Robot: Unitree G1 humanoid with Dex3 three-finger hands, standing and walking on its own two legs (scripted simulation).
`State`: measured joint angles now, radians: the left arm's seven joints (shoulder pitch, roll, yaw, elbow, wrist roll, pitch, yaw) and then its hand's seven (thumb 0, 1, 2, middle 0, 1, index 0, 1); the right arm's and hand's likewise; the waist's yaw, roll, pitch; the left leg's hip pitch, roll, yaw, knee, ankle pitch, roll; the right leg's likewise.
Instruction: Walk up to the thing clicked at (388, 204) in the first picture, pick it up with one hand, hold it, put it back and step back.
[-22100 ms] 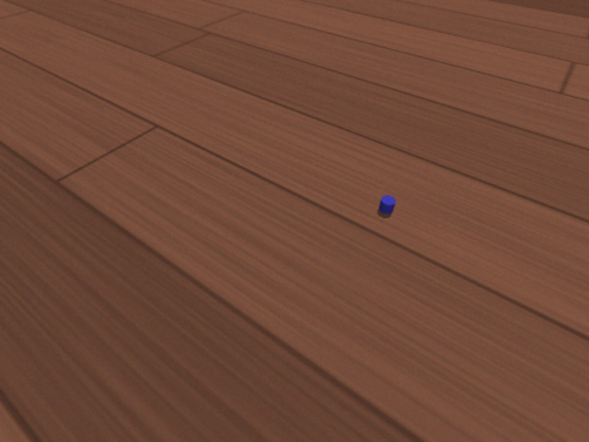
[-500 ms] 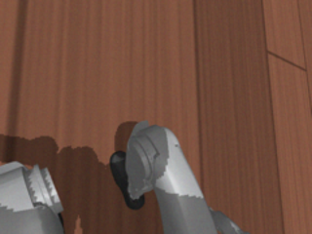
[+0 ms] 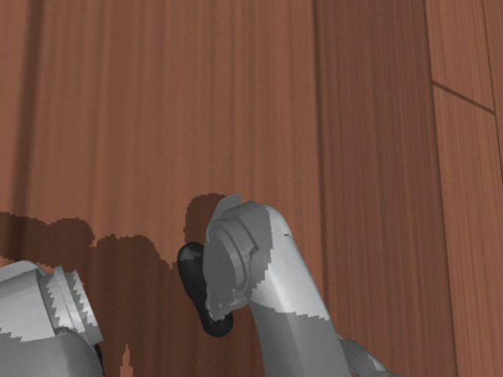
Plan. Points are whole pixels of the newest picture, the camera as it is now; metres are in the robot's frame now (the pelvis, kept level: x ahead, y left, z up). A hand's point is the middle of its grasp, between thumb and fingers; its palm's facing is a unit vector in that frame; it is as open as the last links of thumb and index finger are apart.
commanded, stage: settle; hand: left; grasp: from above
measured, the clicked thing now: out of the picture +0.46 +0.36 -0.28
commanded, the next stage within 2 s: lift in 0.74 s
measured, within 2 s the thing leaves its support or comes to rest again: leaves its support in 0.08 s
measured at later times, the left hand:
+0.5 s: hand out of the picture +0.44 +0.37 -0.17, palm faces -0.45 -0.13 -0.88, open 9.7 cm
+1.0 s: hand out of the picture +0.44 +0.37 -0.11, palm faces -0.45 -0.13 -0.89, open 9.6 cm
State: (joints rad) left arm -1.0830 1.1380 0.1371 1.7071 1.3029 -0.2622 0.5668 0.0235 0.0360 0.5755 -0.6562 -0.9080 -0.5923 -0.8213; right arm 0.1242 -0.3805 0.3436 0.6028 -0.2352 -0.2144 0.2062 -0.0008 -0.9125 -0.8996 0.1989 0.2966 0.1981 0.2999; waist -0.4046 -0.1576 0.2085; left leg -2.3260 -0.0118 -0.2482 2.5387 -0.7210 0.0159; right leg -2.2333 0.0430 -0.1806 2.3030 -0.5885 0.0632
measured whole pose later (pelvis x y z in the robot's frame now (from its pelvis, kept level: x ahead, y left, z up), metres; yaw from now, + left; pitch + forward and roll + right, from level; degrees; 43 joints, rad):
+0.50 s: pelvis +0.00 +0.00 +0.02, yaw +3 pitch +32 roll -13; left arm -0.96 0.93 0.10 1.37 1.21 -0.20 0.30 0.01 0.04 0.56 -0.69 -0.85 -0.63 -0.76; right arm 0.15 -0.37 0.19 0.60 -0.16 -0.11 0.21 0.00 -0.91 -0.90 0.20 0.30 0.20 0.30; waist -0.29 -0.03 0.06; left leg -2.33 -0.03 -0.19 2.45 -0.70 0.02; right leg -2.24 0.01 -0.13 2.27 -0.61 0.04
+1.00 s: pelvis +0.00 +0.00 +0.04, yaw +6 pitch +35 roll -11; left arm -0.94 0.83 0.09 1.24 1.18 -0.18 0.18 0.01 0.05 0.53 -0.71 -0.80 -0.65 -0.71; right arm 0.21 -0.32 0.11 0.62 -0.10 0.01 0.13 0.00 -0.92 -0.90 0.20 0.30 0.20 0.30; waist -0.26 0.02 -0.03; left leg -2.29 -0.03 -0.13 2.35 -0.68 0.02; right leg -2.22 -0.01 -0.09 2.20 -0.61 0.04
